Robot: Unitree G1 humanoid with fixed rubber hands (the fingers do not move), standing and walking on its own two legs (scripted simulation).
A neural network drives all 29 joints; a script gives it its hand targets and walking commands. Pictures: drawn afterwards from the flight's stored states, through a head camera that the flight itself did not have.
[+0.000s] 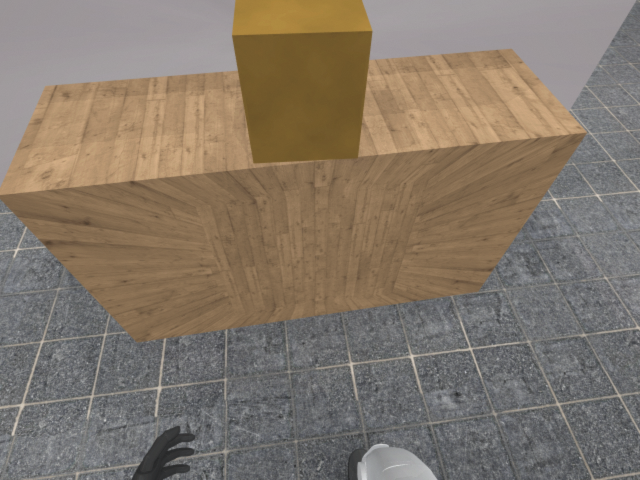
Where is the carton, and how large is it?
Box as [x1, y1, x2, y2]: [232, 0, 371, 162]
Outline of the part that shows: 235,0 232,37 253,162 357,157 371,39 371,28 361,0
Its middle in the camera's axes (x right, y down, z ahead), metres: -0.03 -0.32 +0.74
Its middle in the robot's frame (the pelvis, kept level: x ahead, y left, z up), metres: +0.78 -0.03 +0.06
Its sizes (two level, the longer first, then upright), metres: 0.210 0.200 0.250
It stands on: a pedestal, 0.70 m high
